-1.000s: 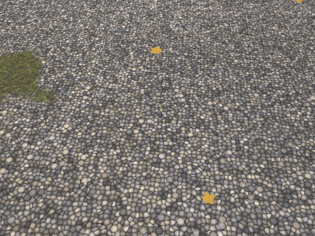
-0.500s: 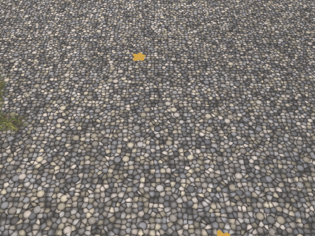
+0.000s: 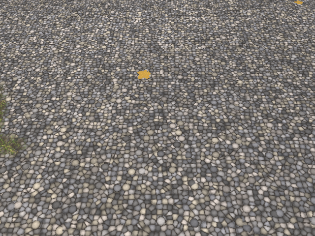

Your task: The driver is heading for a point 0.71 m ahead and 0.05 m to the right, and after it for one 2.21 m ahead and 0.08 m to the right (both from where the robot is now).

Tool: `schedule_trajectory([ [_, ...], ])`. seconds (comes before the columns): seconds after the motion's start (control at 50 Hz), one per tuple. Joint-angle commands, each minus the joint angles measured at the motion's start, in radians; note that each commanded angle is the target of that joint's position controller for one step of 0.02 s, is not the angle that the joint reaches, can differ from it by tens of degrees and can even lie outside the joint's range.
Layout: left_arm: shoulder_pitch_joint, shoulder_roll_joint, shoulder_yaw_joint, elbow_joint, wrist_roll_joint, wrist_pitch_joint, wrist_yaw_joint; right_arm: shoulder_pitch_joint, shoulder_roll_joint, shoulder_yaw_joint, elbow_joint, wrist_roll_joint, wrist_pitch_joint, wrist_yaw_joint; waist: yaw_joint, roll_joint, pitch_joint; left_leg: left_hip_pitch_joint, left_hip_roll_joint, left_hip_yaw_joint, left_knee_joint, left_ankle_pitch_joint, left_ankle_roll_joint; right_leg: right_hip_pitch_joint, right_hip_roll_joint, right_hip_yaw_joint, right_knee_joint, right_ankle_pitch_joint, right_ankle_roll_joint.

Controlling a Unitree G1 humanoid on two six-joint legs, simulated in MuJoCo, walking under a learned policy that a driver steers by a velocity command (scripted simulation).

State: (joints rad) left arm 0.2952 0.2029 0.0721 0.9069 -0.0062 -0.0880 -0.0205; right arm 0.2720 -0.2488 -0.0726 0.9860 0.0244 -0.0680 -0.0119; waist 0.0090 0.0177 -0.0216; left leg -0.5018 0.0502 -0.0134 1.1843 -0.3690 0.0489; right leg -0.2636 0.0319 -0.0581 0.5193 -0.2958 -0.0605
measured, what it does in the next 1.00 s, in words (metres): walks ahead: left foot, then right foot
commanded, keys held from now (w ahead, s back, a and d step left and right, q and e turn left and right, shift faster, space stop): w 0.96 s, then no key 0.04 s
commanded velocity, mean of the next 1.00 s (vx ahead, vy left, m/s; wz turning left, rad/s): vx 0.48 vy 0.00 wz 0.00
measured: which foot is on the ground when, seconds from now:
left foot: up 0.00-0.34, down 0.36-0.94, up 0.96-1.00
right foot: down 0.00-0.36, up 0.38-0.90, down 0.92-1.00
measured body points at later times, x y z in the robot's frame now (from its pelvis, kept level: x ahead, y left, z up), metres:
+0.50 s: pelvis +0.23 +0.08 +0.00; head +0.26 +0.09 +0.45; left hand +0.28 +0.35 -0.14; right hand +0.33 -0.18 -0.12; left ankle +0.28 +0.17 -0.74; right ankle +0.15 -0.07 -0.64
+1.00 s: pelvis +0.50 +0.02 -0.01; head +0.54 +0.01 +0.44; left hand +0.69 +0.27 -0.12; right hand +0.47 -0.24 -0.16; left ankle +0.32 +0.16 -0.66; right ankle +0.60 -0.07 -0.74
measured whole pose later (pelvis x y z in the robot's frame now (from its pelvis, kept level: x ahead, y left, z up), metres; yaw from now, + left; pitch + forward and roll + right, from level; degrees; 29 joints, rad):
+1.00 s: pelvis +0.50 +0.02 -0.01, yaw +0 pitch +2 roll +1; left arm 0.04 0.24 0.06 0.86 -0.01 -0.10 -0.04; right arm 0.37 -0.25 -0.06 1.02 0.02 -0.07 -0.01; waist -0.04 0.01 0.05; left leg -0.17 0.00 -0.04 0.98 -0.51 0.02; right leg -0.47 0.01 -0.06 0.56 -0.13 -0.06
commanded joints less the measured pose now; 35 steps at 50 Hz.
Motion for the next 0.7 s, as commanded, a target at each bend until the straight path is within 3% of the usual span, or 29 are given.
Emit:
schedule_trajectory([
  [0.02,0.019,0.103,0.013,-0.029,0.009,-0.012,0.010,-0.024,-0.054,-0.017,-0.060,-0.011,0.004,-0.007,-0.015,-0.089,0.043,-0.172,0.074,-0.031,-0.089,0.144,0.001,0.095,-0.257,0.275,-0.349,0.264,-0.150],
  [0.12,0.078,0.143,0.019,0.012,-0.001,-0.006,0.040,-0.201,-0.025,-0.009,-0.125,-0.014,-0.001,-0.002,0.014,-0.090,0.071,-0.190,0.049,-0.002,-0.411,0.375,-0.035,0.118,-0.224,0.156,-0.389,0.308,-0.127],
  [0.2,0.111,0.160,0.027,0.043,-0.013,-0.004,0.042,-0.313,-0.028,0.000,-0.157,-0.005,-0.001,0.012,0.047,-0.112,0.103,-0.122,0.019,0.017,-0.567,0.437,-0.047,0.128,-0.237,0.129,-0.397,0.225,-0.123],
  [0.26,0.127,0.162,0.032,0.069,-0.018,-0.002,0.037,-0.353,-0.043,0.002,-0.181,-0.003,-0.011,0.032,0.048,-0.110,0.122,-0.124,0.020,0.012,-0.625,0.365,-0.014,0.213,-0.285,0.144,-0.356,0.225,-0.118],
  [0.3,0.108,0.181,0.040,0.074,-0.022,0.002,0.034,-0.325,-0.072,-0.006,-0.183,-0.001,-0.020,0.042,0.020,-0.120,0.105,-0.058,0.005,0.027,-0.660,0.284,0.017,0.255,-0.307,0.150,-0.299,0.311,-0.104],
  [0.32,0.084,0.190,0.041,0.071,-0.023,0.006,0.034,-0.261,-0.094,-0.019,-0.168,-0.003,-0.024,0.043,-0.022,-0.128,0.066,0.049,-0.025,0.055,-0.677,0.260,0.035,0.255,-0.293,0.132,-0.220,0.467,-0.088],
  [0.34,0.069,0.176,0.035,0.067,-0.021,0.010,0.034,-0.116,-0.131,-0.042,-0.121,-0.004,-0.025,0.041,-0.088,-0.116,-0.018,0.247,-0.058,0.079,-0.688,0.258,0.060,0.221,-0.244,0.089,-0.049,0.628,-0.064],
  [0.36,0.059,0.148,0.020,0.045,-0.008,0.012,0.034,0.081,-0.204,-0.068,-0.075,-0.011,-0.027,0.034,-0.159,-0.035,-0.162,0.555,0.066,-0.071,-0.667,0.264,0.119,0.045,-0.183,0.034,0.248,0.520,-0.022],
  [0.38,0.169,0.024,-0.017,0.032,-0.007,-0.005,0.025,0.193,-0.294,-0.086,-0.045,-0.021,-0.023,0.037,-0.118,0.244,-0.313,0.895,0.315,-0.562,-0.799,0.043,0.281,-0.341,-0.003,0.023,0.645,-0.020,0.049],
  [0.4,0.134,0.093,-0.002,0.044,-0.020,-0.027,0.020,0.184,-0.205,-0.057,-0.051,-0.016,-0.026,0.041,-0.131,0.210,-0.336,0.885,0.329,-0.724,-0.911,-0.068,0.274,-0.446,-0.008,0.182,0.781,-0.261,0.029],
  [0.42,0.042,0.162,0.017,0.013,-0.042,-0.038,0.017,0.079,-0.155,-0.039,-0.069,-0.013,-0.031,0.040,-0.112,0.167,-0.188,0.763,0.300,-0.578,-0.919,-0.062,0.224,-0.529,-0.065,0.171,0.822,-0.194,0.005],
  [0.44,-0.015,0.167,0.017,0.001,-0.040,-0.040,0.024,-0.012,-0.120,-0.026,-0.097,-0.016,-0.033,0.038,-0.085,0.087,-0.106,0.613,0.264,-0.453,-0.940,0.010,0.198,-0.505,-0.121,0.142,0.786,-0.103,-0.005],
  [0.46,-0.042,0.153,0.022,-0.002,-0.026,-0.035,0.034,-0.068,-0.093,-0.018,-0.102,-0.025,-0.035,0.039,-0.053,0.044,-0.045,0.478,0.231,-0.370,-0.973,0.082,0.184,-0.461,-0.156,0.134,0.721,-0.031,-0.008],
  [0.5,-0.009,0.121,0.026,0.004,-0.021,-0.011,0.042,-0.087,-0.064,-0.008,-0.095,-0.032,-0.042,0.040,-0.003,0.080,-0.023,0.358,0.181,-0.269,-1.027,0.158,0.167,-0.355,-0.192,0.140,0.640,0.039,-0.005],
  [0.54,-0.017,0.101,0.025,0.003,-0.018,0.004,0.045,-0.050,-0.085,-0.012,-0.078,-0.028,-0.047,0.032,0.005,0.064,0.005,0.326,0.173,-0.213,-1.061,0.222,0.178,-0.365,-0.199,0.128,0.574,0.081,0.011],
  [0.58,-0.091,0.108,0.028,-0.022,-0.008,0.010,0.046,-0.010,-0.114,-0.017,-0.063,-0.026,-0.047,0.019,-0.006,0.037,0.038,0.342,0.178,-0.187,-1.082,0.278,0.185,-0.437,-0.199,0.124,0.470,0.168,0.035],
  [0.62,-0.157,0.102,0.027,-0.043,-0.002,0.009,0.042,0.026,-0.119,-0.015,-0.051,-0.024,-0.041,0.009,-0.020,0.034,0.053,0.367,0.170,-0.152,-1.087,0.320,0.176,-0.473,-0.191,0.119,0.360,0.267,0.051],
  [0.7,-0.272,0.084,0.014,-0.071,-0.007,0.005,0.023,0.090,-0.123,-0.012,-0.031,-0.018,-0.034,0.006,-0.057,0.049,0.077,0.398,0.140,-0.076,-1.088,0.344,0.146,-0.440,-0.155,0.081,0.170,0.416,0.054],
])
Keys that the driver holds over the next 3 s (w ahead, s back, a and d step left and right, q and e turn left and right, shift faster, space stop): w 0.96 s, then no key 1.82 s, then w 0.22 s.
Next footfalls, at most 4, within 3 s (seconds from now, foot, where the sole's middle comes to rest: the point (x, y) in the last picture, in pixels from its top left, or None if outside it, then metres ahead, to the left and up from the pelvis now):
0.36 left None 0.32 0.17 -0.77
0.92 right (186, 205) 0.65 -0.07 -0.77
1.38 left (136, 183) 0.76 0.15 -0.77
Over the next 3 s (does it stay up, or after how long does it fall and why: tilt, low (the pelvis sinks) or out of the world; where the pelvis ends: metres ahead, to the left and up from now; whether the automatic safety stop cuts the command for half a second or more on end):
stays up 0.70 0.06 0.00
